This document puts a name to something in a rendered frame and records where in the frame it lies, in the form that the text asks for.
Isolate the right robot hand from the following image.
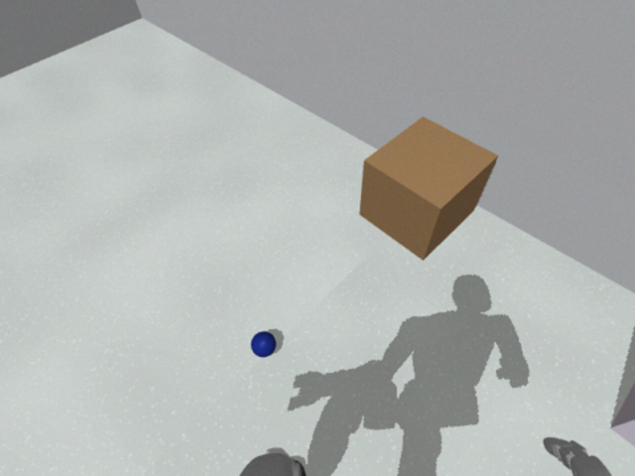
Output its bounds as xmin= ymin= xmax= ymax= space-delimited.
xmin=543 ymin=437 xmax=612 ymax=476

